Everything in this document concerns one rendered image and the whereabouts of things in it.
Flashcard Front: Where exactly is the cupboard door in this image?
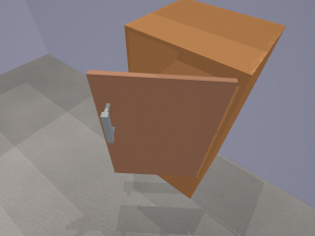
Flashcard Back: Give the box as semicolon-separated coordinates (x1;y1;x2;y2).
86;70;238;177

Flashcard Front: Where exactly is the handle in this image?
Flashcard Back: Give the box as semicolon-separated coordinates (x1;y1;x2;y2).
100;103;115;144

